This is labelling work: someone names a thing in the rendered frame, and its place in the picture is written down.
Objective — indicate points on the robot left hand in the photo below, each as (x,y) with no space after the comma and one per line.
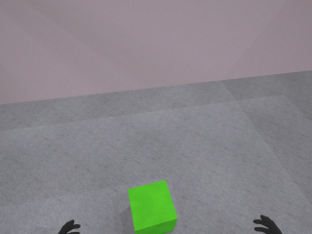
(68,227)

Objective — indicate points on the carton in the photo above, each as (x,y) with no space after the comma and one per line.
(152,208)

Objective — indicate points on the robot right hand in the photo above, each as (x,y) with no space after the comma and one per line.
(267,222)

